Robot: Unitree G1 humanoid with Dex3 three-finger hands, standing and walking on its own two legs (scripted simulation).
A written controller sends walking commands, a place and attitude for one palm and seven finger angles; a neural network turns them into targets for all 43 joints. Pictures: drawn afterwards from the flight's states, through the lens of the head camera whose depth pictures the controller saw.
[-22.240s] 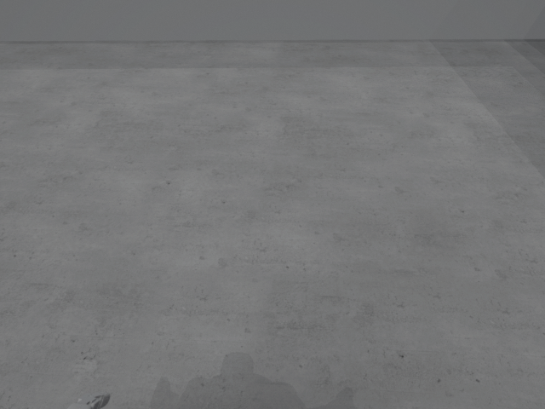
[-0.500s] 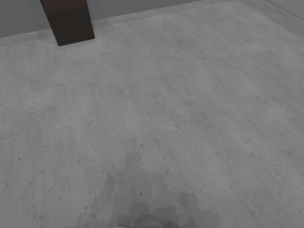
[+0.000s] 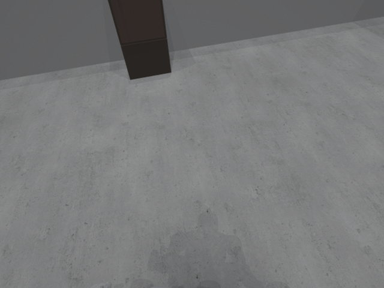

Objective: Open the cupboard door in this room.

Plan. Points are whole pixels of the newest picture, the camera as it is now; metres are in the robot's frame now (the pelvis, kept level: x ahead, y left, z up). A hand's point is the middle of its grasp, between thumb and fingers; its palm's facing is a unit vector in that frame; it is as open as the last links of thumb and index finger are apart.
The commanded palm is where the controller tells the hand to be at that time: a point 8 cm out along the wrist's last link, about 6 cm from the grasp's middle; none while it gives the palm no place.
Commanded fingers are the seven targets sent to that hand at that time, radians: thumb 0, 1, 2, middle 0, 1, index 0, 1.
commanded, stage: turn or walk to find it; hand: left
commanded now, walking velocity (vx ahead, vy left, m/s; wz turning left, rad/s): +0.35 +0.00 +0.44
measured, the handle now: out of the picture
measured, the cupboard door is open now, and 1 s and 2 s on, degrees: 0 0 0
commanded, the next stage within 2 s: stand and wait in 1.88 s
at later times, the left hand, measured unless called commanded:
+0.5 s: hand out of the picture +0.08 +0.24 -0.18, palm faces +0.26 -0.95 -0.16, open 7.4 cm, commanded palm none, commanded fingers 0.00 0.90 0.90 -0.20 -0.30 -0.20 -0.30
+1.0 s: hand (119, 161) +0.53 +0.29 -0.16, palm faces +0.17 -0.97 -0.20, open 7.4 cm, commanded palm none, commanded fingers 0.00 0.90 0.90 -0.20 -0.30 -0.20 -0.30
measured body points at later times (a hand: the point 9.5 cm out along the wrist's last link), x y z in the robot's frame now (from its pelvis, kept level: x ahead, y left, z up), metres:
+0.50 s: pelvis +0.19 +0.09 -0.01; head +0.22 +0.11 +0.44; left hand +0.07 +0.29 -0.17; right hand +0.36 -0.11 -0.14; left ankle +0.21 +0.16 -0.73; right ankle +0.11 -0.08 -0.63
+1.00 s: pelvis +0.43 +0.09 -0.01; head +0.46 +0.08 +0.43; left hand +0.52 +0.34 -0.14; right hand +0.36 -0.14 -0.17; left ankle +0.23 +0.17 -0.68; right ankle +0.53 +0.01 -0.73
